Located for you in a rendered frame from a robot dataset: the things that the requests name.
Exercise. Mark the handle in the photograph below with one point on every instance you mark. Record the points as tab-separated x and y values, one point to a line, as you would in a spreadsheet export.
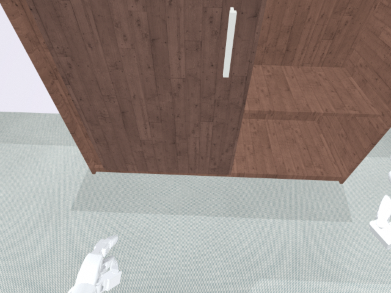
229	42

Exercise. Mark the robot left hand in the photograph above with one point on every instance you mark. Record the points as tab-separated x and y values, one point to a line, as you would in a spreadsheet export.
94	267

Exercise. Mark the wardrobe door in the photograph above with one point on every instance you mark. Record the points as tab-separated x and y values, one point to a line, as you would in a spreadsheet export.
146	77
36	35

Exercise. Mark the robot right hand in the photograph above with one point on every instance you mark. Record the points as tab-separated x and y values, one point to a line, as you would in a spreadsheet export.
381	227

